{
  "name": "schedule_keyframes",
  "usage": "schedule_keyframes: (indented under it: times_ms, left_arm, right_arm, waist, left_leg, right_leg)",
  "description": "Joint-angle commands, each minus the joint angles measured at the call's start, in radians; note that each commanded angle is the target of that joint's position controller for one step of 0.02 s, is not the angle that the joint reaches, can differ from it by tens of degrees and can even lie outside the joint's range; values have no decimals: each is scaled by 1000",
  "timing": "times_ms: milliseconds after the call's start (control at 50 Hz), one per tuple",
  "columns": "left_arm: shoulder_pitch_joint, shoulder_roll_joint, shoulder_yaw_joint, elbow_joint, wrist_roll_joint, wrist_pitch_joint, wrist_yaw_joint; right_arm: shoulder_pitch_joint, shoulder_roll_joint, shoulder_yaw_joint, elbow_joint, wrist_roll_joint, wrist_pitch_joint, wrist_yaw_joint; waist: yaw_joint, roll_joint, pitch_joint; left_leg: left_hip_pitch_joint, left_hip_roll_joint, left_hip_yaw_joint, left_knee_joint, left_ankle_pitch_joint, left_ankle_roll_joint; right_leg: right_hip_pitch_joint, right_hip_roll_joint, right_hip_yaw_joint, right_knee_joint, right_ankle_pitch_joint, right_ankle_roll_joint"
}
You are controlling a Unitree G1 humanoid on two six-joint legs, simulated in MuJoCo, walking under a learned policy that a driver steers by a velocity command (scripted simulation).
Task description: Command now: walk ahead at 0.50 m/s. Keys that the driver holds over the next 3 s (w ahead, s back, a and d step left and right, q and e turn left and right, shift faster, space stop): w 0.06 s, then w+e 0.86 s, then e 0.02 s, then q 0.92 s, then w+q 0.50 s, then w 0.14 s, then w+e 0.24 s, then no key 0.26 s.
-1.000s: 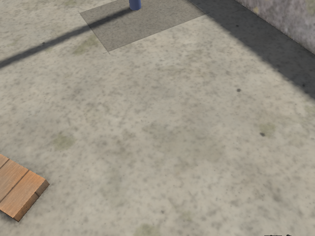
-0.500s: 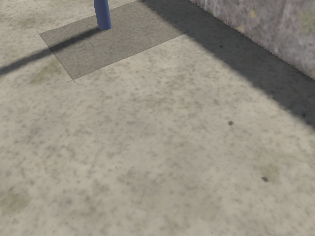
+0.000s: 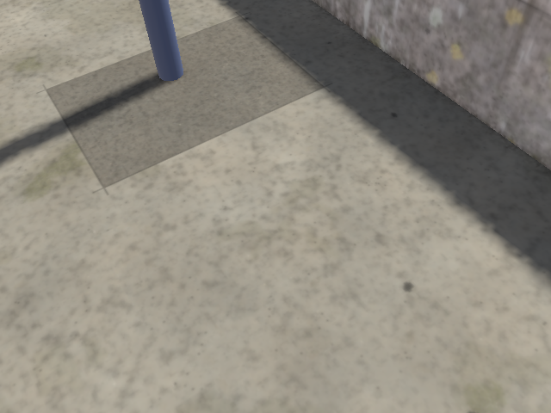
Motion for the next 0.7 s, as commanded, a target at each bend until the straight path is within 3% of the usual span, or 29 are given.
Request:
schedule_keyframes:
  times_ms: [20,100,200,240,280,300,320,340,360,380,420,460,520,620,700]
  left_arm:
    - [36,96,21,-29,-8,-30,5]
    - [116,83,17,15,-17,-24,9]
    - [186,124,25,52,-5,-13,20]
    - [163,135,27,53,3,-10,23]
    - [120,150,32,48,3,-12,19]
    - [104,133,28,38,-6,-15,16]
    - [130,62,12,-9,-33,-18,12]
    - [199,46,17,-18,-40,-7,15]
    - [130,116,36,-2,-10,10,20]
    - [65,98,38,-11,1,12,10]
    - [41,62,39,-12,18,28,-3]
    - [41,46,39,-11,26,51,-16]
    - [-52,38,39,-47,20,66,-25]
    - [-229,31,26,-110,17,62,-42]
    - [-362,34,14,-162,20,61,-56]
  right_arm:
    - [35,-17,0,-29,-6,5,6]
    - [-179,-1,19,-88,-6,-1,7]
    - [-322,-4,30,-127,10,-14,0]
    - [-301,-21,25,-126,14,-23,-7]
    - [-130,-59,7,-74,13,-41,-22]
    - [19,-108,-11,-38,-3,-57,-35]
    - [153,-208,-34,-46,-29,-64,-50]
    - [128,-241,-44,-51,-17,-48,-44]
    - [44,-150,-25,-62,5,-32,-43]
    - [-33,-85,-10,-68,13,-32,-41]
    - [-79,-44,-1,-57,17,-43,-41]
    - [-53,-30,1,-37,22,-62,-43]
    - [-16,-55,-8,-13,27,-79,-44]
    - [35,-68,-8,14,21,-83,-41]
    - [95,-106,-15,35,20,-75,-52]
  waist:
    - [-33,-108,-11]
    - [15,-121,37]
    - [62,-117,57]
    - [39,-119,56]
    - [-37,-100,-19]
    - [-102,-57,-119]
    - [-125,79,-291]
    - [-82,229,-361]
    - [-58,74,-203]
    - [-39,18,-63]
    - [9,47,25]
    - [31,57,16]
    - [37,35,25]
    - [12,30,57]
    - [-26,31,83]
  left_leg:
    - [-103,36,3,-43,99,-7]
    - [-115,36,56,-292,230,-27]
    - [-41,-12,77,-495,245,-22]
    - [42,-29,69,-545,187,-6]
    - [277,-73,81,-638,142,20]
    - [512,-3,11,-658,151,54]
    - [782,287,-325,-693,-17,117]
    - [866,440,-684,-830,-72,205]
    - [739,376,-589,-850,-206,174]
    - [582,329,-428,-888,-176,143]
    - [414,249,-217,-947,23,95]
    - [373,227,-111,-969,161,90]
    - [405,224,-4,-995,265,99]
    - [453,195,142,-992,367,92]
    - [534,228,205,-981,418,86]
  right_leg:
    - [92,-257,211,-201,478,-121]
    - [120,-207,161,-217,504,-107]
    - [191,-239,214,-164,532,-121]
    - [193,-250,240,-118,570,-111]
    - [171,-210,222,73,677,-85]
    - [61,-159,184,279,562,-66]
    - [-166,-67,120,603,192,-37]
    - [-393,41,109,805,-340,-32]
    - [-455,-38,158,871,-257,-44]
    - [-452,-71,157,833,-164,-39]
    - [-379,-119,148,765,-86,-18]
    - [-341,-128,136,759,-53,2]
    - [-431,-142,132,726,38,22]
    - [-475,-140,85,488,209,36]
    - [-426,-127,8,296,209,7]
Next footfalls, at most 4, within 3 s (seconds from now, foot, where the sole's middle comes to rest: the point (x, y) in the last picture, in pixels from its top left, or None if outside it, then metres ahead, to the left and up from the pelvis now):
0.30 left None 0.33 0.10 -0.78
0.84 right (373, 385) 0.54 -0.17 -0.78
1.38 left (343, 311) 0.74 -0.12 -0.78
1.88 right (418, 331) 0.67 -0.31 -0.78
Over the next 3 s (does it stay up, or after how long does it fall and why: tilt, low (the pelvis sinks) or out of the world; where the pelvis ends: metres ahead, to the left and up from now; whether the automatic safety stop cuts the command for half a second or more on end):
stays up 1.05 -0.05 -0.02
